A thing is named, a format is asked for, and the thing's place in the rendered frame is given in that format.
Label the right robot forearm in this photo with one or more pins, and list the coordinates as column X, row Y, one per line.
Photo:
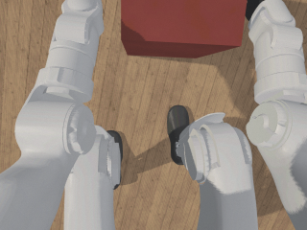
column 278, row 52

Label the left robot forearm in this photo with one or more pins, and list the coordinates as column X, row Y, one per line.
column 67, row 76

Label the right robot hand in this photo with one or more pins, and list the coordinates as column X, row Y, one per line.
column 251, row 7

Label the left robot foot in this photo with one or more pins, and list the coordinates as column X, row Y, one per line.
column 117, row 139

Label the robot right upper arm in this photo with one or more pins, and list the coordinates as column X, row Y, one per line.
column 279, row 130

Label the carton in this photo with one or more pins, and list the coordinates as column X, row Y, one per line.
column 181, row 28

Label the robot left upper arm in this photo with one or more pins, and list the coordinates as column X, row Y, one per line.
column 51, row 136

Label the robot left thigh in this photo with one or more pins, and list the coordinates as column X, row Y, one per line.
column 88, row 191

